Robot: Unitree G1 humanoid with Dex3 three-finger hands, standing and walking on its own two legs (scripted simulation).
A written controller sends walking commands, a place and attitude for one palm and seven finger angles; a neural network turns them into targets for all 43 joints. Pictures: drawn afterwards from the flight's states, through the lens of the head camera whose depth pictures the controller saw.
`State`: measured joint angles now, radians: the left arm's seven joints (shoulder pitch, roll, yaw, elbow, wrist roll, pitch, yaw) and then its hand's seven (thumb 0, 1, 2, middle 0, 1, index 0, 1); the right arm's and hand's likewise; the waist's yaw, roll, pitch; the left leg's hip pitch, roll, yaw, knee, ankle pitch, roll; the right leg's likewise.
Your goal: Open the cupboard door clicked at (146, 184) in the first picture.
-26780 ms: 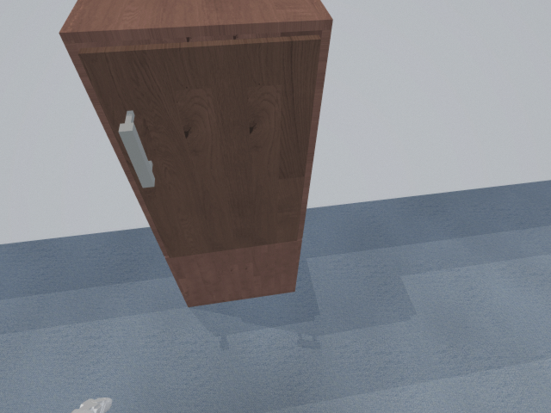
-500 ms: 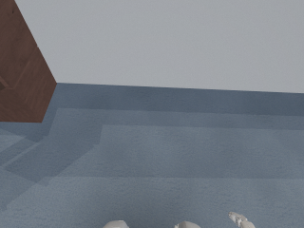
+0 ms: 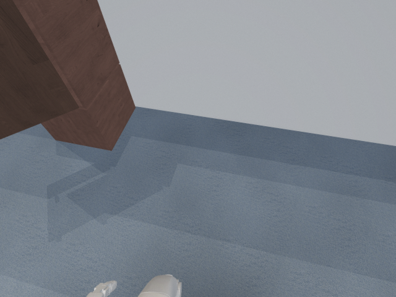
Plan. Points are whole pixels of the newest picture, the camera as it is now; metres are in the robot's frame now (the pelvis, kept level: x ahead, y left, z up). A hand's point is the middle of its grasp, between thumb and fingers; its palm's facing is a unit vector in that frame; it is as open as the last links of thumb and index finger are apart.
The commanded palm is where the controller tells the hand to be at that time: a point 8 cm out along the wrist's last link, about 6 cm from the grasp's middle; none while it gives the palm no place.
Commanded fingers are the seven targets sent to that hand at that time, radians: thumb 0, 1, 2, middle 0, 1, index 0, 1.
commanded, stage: turn to face it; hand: left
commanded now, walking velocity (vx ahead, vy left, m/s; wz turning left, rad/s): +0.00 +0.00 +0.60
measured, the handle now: out of the picture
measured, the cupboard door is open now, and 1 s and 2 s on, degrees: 45 45 45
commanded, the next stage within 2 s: take the last steps up to it in 0.78 s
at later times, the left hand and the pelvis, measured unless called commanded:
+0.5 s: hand out of the picture +0.03 +0.26 -0.17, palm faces +0.32 -0.91 -0.25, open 7.4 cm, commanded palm none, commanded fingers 0.00 0.90 0.90 -0.20 -0.30 -0.20 -0.30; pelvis +0.02 +0.03 +0.00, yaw +16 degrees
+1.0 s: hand out of the picture -0.02 +0.19 -0.17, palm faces +0.52 -0.82 -0.23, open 7.3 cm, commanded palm none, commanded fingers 0.00 0.90 0.90 -0.20 -0.30 -0.20 -0.30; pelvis +0.05 +0.01 +0.00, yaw +29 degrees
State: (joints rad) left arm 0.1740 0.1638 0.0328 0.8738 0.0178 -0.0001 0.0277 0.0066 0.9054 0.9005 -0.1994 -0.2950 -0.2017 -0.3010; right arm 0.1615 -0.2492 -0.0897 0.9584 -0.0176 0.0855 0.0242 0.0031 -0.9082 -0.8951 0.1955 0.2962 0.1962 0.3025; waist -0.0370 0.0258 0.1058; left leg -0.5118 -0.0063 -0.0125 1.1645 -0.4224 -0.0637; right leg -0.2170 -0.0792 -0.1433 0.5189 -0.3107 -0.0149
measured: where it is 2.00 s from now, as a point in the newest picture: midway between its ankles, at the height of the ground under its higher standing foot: (158, 276)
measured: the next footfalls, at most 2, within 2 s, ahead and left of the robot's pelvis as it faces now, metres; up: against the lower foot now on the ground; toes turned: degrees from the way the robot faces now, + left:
left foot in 0.24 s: +0.03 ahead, +0.14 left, +0.00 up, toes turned +15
right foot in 0.66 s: +0.10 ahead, -0.09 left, +0.00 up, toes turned +17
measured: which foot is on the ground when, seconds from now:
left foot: up 0.00-0.22, down 0.24-0.68, up 0.70-1.00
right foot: down 0.00-0.24, up 0.26-0.64, down 0.66-1.00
